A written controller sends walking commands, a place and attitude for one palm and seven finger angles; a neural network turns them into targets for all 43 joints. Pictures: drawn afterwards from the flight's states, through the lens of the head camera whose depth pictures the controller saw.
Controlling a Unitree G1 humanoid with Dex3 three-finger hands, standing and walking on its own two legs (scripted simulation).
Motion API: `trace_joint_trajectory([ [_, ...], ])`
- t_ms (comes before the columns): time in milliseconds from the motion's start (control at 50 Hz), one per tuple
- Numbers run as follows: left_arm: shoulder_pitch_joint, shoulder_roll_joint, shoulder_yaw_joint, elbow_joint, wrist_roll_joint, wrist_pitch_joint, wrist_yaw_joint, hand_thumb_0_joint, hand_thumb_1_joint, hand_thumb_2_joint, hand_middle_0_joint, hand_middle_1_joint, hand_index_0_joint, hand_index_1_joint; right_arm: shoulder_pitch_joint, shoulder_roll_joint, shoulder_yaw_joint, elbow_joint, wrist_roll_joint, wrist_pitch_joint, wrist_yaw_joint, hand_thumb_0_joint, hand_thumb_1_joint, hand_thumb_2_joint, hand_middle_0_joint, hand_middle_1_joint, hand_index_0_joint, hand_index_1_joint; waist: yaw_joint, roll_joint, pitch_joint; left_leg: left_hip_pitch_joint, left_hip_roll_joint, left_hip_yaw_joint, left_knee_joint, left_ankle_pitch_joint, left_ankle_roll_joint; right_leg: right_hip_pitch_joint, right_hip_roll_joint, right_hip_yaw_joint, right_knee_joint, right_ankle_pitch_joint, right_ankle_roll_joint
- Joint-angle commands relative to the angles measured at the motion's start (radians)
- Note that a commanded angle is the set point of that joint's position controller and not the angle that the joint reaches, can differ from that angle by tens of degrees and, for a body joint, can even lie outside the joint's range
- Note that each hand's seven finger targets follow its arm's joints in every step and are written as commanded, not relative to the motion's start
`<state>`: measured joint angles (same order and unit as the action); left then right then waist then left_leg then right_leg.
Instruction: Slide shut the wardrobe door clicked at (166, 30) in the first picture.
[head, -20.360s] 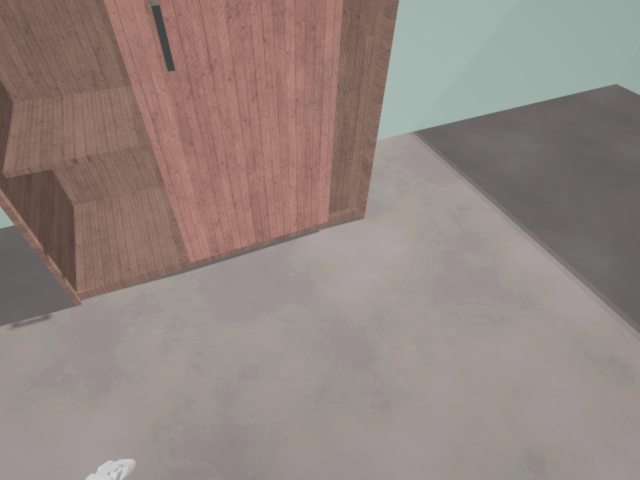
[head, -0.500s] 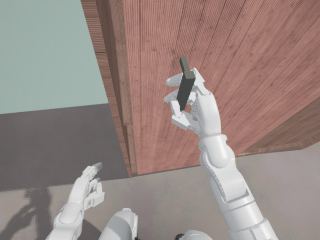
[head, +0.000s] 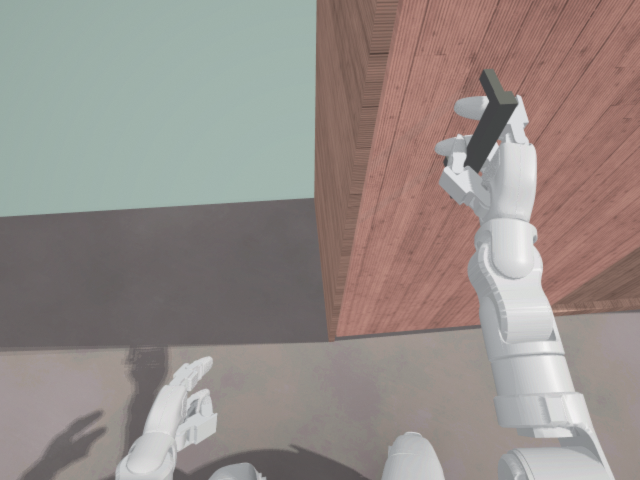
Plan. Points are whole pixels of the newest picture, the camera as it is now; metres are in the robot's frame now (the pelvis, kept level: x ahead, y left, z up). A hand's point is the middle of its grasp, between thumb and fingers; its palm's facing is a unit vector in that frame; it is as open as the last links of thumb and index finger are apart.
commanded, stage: step sideways, sliding the door along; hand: right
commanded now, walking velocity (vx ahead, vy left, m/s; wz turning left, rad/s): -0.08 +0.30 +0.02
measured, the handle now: (472, 139) +0.44 -0.20 +0.14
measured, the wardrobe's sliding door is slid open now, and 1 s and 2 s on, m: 0.00 0.00 0.00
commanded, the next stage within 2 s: stop walking and hold the door there in 0.24 s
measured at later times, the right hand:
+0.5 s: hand (452, 175) +0.39 -0.17 +0.14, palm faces +0.39 +0.89 -0.23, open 6.0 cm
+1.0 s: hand (454, 174) +0.39 -0.17 +0.14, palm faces +0.37 +0.90 -0.23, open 5.7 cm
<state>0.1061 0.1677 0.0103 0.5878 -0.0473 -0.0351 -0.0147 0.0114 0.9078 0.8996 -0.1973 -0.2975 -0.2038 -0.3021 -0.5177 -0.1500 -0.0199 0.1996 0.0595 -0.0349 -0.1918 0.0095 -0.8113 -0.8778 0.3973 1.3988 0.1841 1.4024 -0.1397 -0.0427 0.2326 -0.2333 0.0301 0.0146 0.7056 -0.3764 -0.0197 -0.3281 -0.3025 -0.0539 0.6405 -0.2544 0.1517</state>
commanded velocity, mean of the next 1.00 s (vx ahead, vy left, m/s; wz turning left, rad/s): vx -0.03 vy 0.05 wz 0.02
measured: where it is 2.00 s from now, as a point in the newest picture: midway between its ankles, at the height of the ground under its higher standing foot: outside the picture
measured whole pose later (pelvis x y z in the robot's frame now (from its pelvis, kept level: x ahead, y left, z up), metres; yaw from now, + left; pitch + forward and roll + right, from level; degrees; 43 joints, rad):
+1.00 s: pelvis +0.00 +0.08 +0.03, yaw +6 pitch -1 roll +0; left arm 0.22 0.28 0.01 0.68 -0.05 -0.01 0.09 0.01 0.91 0.90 -0.20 -0.30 -0.21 -0.30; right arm -0.30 -0.40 -0.33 0.50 0.06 -0.07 -0.15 -0.03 -0.74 -0.81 0.40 1.30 0.32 1.39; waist 0.03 -0.01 0.01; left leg -0.24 -0.02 -0.01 0.45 -0.20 0.02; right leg -0.14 -0.08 -0.16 0.43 -0.27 0.02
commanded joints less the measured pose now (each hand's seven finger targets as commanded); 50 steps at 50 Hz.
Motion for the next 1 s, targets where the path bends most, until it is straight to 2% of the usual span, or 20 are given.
trace_joint_trajectory([
  [0,-0.071,0.087,0.033,-0.117,-0.029,-0.044,0.023,0.0,0.9,0.9,-0.2,-0.3,-0.2,-0.3,-0.484,0.045,0.231,-0.334,-0.05,-0.162,0.111,0.0,-0.9,-0.9,0.45,1.4,0.45,1.4,0.194,0.109,-0.577,0.141,0.139,-0.076,-0.266,0.953,0.052,0.237,0.112,-0.055,0.189,0.213,-0.166],
  [20,-0.069,0.131,0.051,-0.079,-0.024,-0.04,0.048,0.0,0.9,0.9,-0.2,-0.3,-0.2,-0.3,-0.45,-0.036,0.158,-0.335,-0.047,-0.15,0.089,0.0,-0.9,-0.9,0.45,1.4,0.45,1.4,0.184,0.21,-0.58,0.28,0.18,-0.168,-0.176,1.254,0.11,0.093,0.169,-0.047,0.204,0.032,-0.172],
  [60,-0.079,0.137,0.058,-0.079,0.002,-0.05,0.062,0.0,0.9,0.9,-0.2,-0.3,-0.2,-0.3,-0.452,-0.016,0.162,-0.305,-0.044,-0.148,0.094,0.0,-0.9,-0.9,0.45,1.4,0.45,1.4,0.175,0.287,-0.563,0.271,0.16,-0.173,-0.088,1.23,0.111,0.071,0.183,0.0,0.126,-0.085,-0.149],
  [100,-0.066,0.123,0.046,-0.067,0.001,-0.049,0.053,0.0,0.9,0.9,-0.2,-0.3,-0.2,-0.3,-0.504,0.056,0.205,-0.345,-0.011,-0.155,0.108,0.0,-0.9,-0.9,0.45,1.4,0.45,1.4,0.204,0.077,-0.621,0.125,0.101,-0.067,0.031,0.917,0.049,0.316,0.091,0.039,-0.082,0.338,-0.186],
  [120,-0.061,0.176,0.064,-0.077,0.012,-0.046,0.048,0.0,0.9,0.9,-0.2,-0.3,-0.2,-0.3,-0.502,0.076,0.225,-0.382,0.01,-0.164,0.11,0.0,-0.9,-0.9,0.45,1.4,0.45,1.4,0.203,-0.184,-0.629,-0.053,0.022,-0.003,0.176,0.531,-0.008,0.497,-0.071,0.221,-0.142,0.733,-0.273],
  [140,-0.048,0.17,0.065,-0.087,0.022,-0.046,0.023,0.0,0.9,0.9,-0.2,-0.3,-0.2,-0.3,-0.473,0.071,0.207,-0.361,0.012,-0.169,0.12,0.0,-0.9,-0.9,0.45,1.4,0.45,1.4,0.182,-0.278,-0.607,-0.194,-0.009,-0.026,0.279,-0.076,-0.007,0.561,-0.197,0.353,-0.2,0.971,-0.343],
  [160,-0.065,0.166,0.069,-0.09,0.02,-0.053,0.008,0.0,0.9,0.9,-0.2,-0.3,-0.2,-0.3,-0.47,0.045,0.176,-0.363,-0.001,-0.171,0.12,0.0,-0.9,-0.9,0.45,1.4,0.45,1.4,0.165,-0.306,-0.563,-0.242,-0.006,-0.047,0.29,-0.179,-0.007,0.568,-0.229,0.322,-0.188,0.921,-0.371],
  [200,-0.05,0.154,0.068,-0.089,0.008,-0.047,0.0,0.0,0.9,0.9,-0.2,-0.3,-0.2,-0.3,-0.469,0.033,0.165,-0.33,-0.009,-0.172,0.113,0.0,-0.9,-0.9,0.45,1.4,0.45,1.4,0.155,-0.259,-0.552,-0.092,0.007,-0.017,0.043,-0.094,0.022,0.478,-0.147,0.089,-0.07,0.873,-0.289],
  [260,-0.021,0.169,0.061,-0.104,-0.021,-0.051,0.0,0.0,0.9,0.9,-0.2,-0.3,-0.2,-0.3,-0.454,-0.001,0.154,-0.312,-0.013,-0.154,0.115,0.0,-0.9,-0.9,0.45,1.4,0.45,1.4,0.166,-0.137,-0.594,0.155,-0.007,0.041,-0.214,0.402,0.018,0.342,-0.003,0.0,0.038,0.505,-0.186],
  [320,-0.033,0.151,0.066,-0.081,-0.022,-0.043,0.036,0.0,0.9,0.9,-0.2,-0.3,-0.2,-0.3,-0.338,-0.106,0.081,-0.216,-0.012,-0.118,0.102,0.0,-0.9,-0.9,0.45,1.4,0.45,1.4,0.175,0.245,-0.533,0.177,0.188,-0.229,-0.228,0.997,0.127,0.091,0.206,-0.027,0.203,-0.17,-0.109],
  [340,0.032,0.233,0.092,-0.006,0.013,-0.033,0.051,0.0,0.9,0.9,-0.2,-0.3,-0.2,-0.3,-0.186,-0.741,-0.534,0.035,-0.037,-0.106,0.052,0.0,-0.9,-0.9,0.45,1.4,0.45,1.4,0.13,0.266,-0.508,0.193,0.201,-0.258,-0.208,1.097,0.146,-0.02,0.213,-0.029,0.281,-0.283,-0.118],
  [400,0.002,0.14,0.03,-0.026,0.012,-0.059,0.059,0.0,0.9,0.9,-0.2,-0.3,-0.2,-0.3,-0.247,-0.438,-0.287,-0.119,-0.021,-0.124,0.085,0.0,-0.9,-0.9,0.45,1.4,0.45,1.4,0.129,0.13,-0.515,0.332,0.241,-0.249,-0.157,1.252,0.169,-0.084,0.215,0.013,0.107,-0.325,-0.13],
  [460,0.016,0.164,0.033,-0.045,-0.001,-0.071,0.091,0.0,0.9,0.9,-0.2,-0.3,-0.2,-0.3,-0.158,-0.476,-0.334,-0.153,-0.018,-0.138,0.058,0.0,-0.9,-0.9,0.45,1.4,0.45,1.4,0.157,0.096,-0.639,0.323,0.139,-0.119,0.002,1.179,0.071,0.25,0.204,-0.064,-0.28,0.297,-0.15],
  [500,0.004,0.194,0.045,-0.076,-0.01,-0.076,0.079,0.0,0.9,0.9,-0.2,-0.3,-0.2,-0.3,-0.155,-0.416,-0.278,-0.229,-0.011,-0.146,0.065,0.0,-0.9,-0.9,0.45,1.4,0.45,1.4,0.141,-0.076,-0.681,0.004,0.052,-0.084,0.01,0.562,0.004,0.575,0.006,0.082,-0.115,1.018,-0.242],
  [520,0.004,0.194,0.039,-0.082,-0.02,-0.072,0.055,0.0,0.9,0.9,-0.2,-0.3,-0.2,-0.3,-0.086,-0.351,-0.226,-0.146,-0.019,-0.134,0.076,0.0,-0.9,-0.9,0.45,1.4,0.45,1.4,0.132,-0.114,-0.617,-0.104,0.023,-0.064,-0.04,0.162,0.01,0.618,-0.04,0.093,-0.143,1.067,-0.273],
  [540,-0.01,0.159,0.023,-0.092,-0.001,-0.075,0.051,0.0,0.9,0.9,-0.2,-0.3,-0.2,-0.3,-0.093,-0.272,-0.159,-0.189,-0.023,-0.131,0.085,0.0,-0.9,-0.9,0.45,1.4,0.45,1.4,0.143,-0.209,-0.535,-0.141,0.001,-0.014,-0.11,0.052,0.018,0.622,-0.017,0.043,-0.141,1.036,-0.268],
  [580,-0.001,0.186,0.017,-0.087,0.007,-0.076,0.056,0.0,0.9,0.9,-0.2,-0.3,-0.2,-0.3,-0.127,-0.354,-0.205,-0.193,-0.043,-0.118,0.072,0.0,-0.9,-0.9,0.45,1.4,0.45,1.4,0.15,-0.253,-0.459,-0.083,0.003,0.016,-0.168,0.133,0.031,0.507,0.015,0.008,-0.142,0.903,-0.231],
  [660,0.017,0.205,0.027,-0.087,0.001,-0.053,0.082,0.0,0.9,0.9,-0.2,-0.3,-0.2,-0.3,-0.06,-0.488,-0.317,-0.103,-0.034,-0.093,0.049,0.0,-0.9,-0.9,0.45,1.4,0.45,1.4,0.157,0.011,-0.524,0.195,0.104,-0.145,-0.229,0.929,0.06,0.255,0.154,-0.072,-0.061,0.383,-0.14],
  [700,0.032,0.207,0.036,-0.066,0.0,-0.05,0.088,0.0,0.9,0.9,-0.2,-0.3,-0.2,-0.3,-0.062,-0.478,-0.316,-0.063,-0.024,-0.086,0.043,0.0,-0.9,-0.9,0.45,1.4,0.45,1.4,0.157,0.069,-0.539,0.27,0.162,-0.204,-0.244,1.037,0.087,0.173,0.21,-0.047,-0.088,0.09,-0.129],
  [980,0.03,0.225,0.03,-0.046,-0.001,-0.018,0.115,0.0,0.9,0.9,-0.2,-0.3,-0.2,-0.3,-0.061,-0.476,-0.303,0.089,-0.028,-0.111,0.05,0.0,-0.9,-0.9,0.45,1.4,0.45,1.4,0.148,-0.057,-0.444,0.059,0.055,-0.112,-0.29,0.382,0.035,0.236,0.136,-0.001,-0.282,0.177,-0.18],
])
